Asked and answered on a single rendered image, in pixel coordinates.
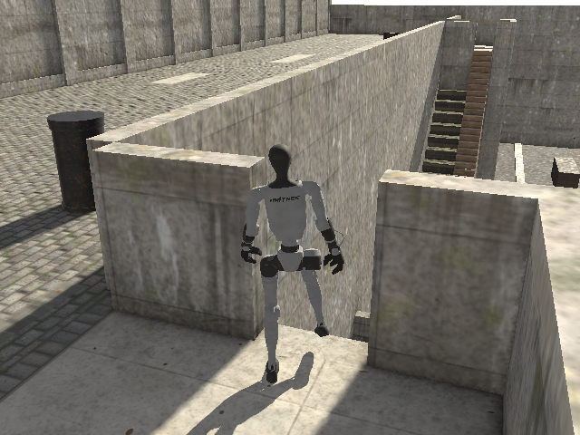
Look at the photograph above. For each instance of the left robot upper arm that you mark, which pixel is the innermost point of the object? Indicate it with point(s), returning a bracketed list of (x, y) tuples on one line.
[(252, 210)]

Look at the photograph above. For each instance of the robot left forearm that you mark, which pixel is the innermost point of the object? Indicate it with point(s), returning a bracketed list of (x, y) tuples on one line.
[(246, 240)]

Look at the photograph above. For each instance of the robot right forearm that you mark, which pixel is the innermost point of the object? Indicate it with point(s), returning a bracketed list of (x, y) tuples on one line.
[(331, 240)]

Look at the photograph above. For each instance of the humanoid robot torso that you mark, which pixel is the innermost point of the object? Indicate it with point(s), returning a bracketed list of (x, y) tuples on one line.
[(286, 213)]

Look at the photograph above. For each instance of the right robot upper arm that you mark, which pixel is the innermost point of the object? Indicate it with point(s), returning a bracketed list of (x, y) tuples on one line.
[(312, 189)]

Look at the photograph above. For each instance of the robot right foot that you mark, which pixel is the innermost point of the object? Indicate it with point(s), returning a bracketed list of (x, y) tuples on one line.
[(321, 330)]

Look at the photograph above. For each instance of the left robot hand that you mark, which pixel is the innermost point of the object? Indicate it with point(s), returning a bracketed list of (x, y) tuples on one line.
[(253, 250)]

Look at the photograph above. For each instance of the right robot hand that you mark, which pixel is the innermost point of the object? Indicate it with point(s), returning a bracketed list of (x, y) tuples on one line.
[(336, 260)]

